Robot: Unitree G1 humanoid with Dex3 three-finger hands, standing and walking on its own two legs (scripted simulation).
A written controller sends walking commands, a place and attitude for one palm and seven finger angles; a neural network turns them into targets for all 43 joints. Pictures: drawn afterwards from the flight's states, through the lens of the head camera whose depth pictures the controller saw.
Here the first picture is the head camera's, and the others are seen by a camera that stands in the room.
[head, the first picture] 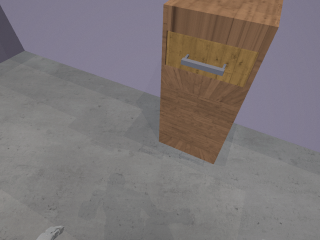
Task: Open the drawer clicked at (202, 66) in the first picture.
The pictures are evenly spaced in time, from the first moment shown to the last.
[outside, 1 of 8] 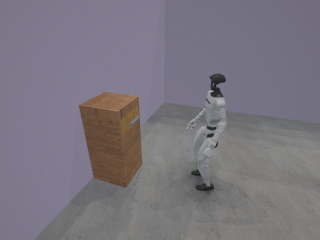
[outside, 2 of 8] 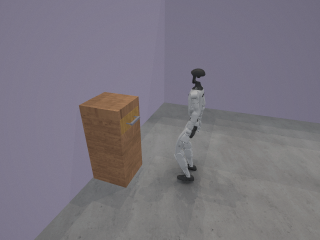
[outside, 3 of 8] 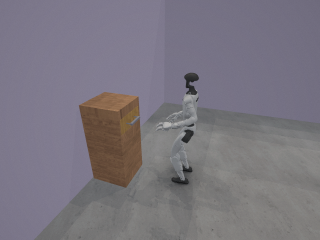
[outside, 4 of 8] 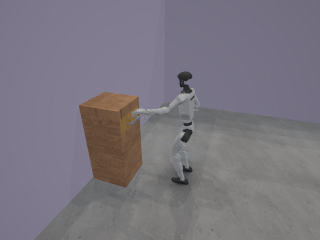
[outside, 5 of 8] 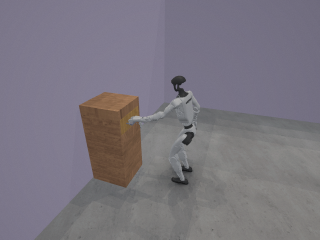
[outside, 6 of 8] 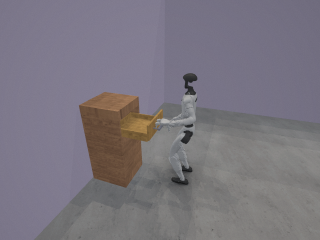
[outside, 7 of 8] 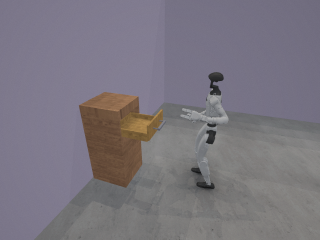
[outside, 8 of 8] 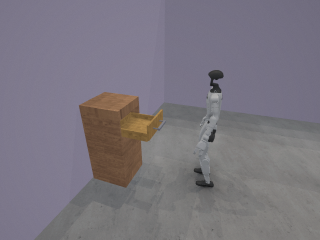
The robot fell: no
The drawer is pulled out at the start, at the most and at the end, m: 0.00 0.30 0.30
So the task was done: yes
